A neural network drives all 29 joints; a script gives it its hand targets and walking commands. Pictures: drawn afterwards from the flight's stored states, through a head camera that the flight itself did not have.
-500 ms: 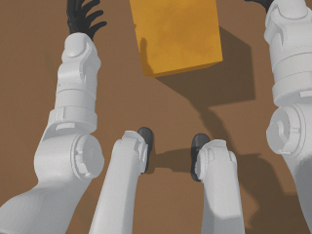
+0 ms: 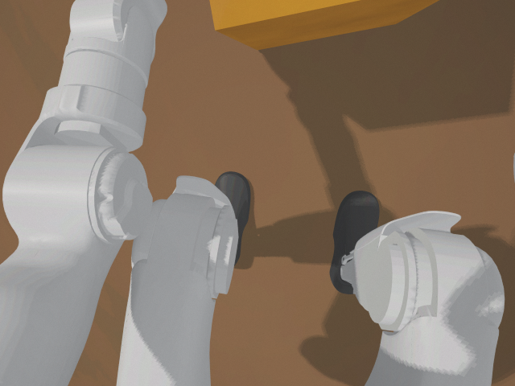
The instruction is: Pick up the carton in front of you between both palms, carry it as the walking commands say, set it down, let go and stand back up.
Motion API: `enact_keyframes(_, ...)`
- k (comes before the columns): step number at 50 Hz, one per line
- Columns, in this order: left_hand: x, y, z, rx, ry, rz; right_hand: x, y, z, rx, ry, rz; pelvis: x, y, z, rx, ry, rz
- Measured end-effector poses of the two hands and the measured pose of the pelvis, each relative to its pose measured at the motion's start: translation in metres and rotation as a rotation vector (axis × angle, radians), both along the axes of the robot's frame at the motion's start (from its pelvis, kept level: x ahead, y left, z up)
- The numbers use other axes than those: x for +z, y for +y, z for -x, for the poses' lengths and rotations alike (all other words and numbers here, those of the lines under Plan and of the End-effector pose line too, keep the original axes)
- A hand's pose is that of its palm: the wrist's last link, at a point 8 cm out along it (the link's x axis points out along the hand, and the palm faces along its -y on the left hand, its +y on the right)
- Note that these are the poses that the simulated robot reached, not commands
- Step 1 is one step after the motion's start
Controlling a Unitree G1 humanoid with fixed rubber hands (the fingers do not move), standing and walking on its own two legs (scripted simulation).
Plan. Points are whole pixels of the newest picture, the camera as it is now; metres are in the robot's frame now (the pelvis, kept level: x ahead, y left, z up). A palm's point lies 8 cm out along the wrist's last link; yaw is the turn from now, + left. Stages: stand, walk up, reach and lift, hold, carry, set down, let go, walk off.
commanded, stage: reach and lift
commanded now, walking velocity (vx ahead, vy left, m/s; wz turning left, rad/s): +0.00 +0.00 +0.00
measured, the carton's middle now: out of the picture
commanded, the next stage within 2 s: none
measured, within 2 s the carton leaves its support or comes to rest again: leaves its support in 0.84 s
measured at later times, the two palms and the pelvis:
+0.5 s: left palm out of the picture +0.56 +0.15 -0.18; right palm out of the picture +0.61 -0.15 -0.18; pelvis +0.00 +0.00 +0.00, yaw +0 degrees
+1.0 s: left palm out of the picture +0.55 +0.15 -0.10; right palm out of the picture +0.58 -0.15 -0.11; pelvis +0.01 +0.01 +0.01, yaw -2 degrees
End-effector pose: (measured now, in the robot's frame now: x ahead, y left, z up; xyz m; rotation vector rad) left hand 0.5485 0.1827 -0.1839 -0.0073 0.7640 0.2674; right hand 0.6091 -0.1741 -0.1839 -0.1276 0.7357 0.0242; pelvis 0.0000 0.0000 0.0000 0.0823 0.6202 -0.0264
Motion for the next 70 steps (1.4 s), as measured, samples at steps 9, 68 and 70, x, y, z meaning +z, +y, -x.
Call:
enact_keyframes(9,0.005,-0.002,-0.019,-0.015,-0.042,0.005,0.006,0.007,-0.013,0.005,-0.042,-0.003,-0.007,0.003,-0.010,0.004,-0.006,0.003)
enact_keyframes(68,0.210,-0.035,0.042,-0.036,-0.058,0.044,0.213,0.023,0.080,-0.093,-0.036,-0.057,0.095,0.014,0.012,-0.033,0.128,0.030)
enact_keyframes(70,0.219,-0.035,0.043,-0.038,-0.065,0.043,0.221,0.023,0.082,-0.097,-0.042,-0.061,0.102,0.013,0.011,-0.031,0.131,0.032)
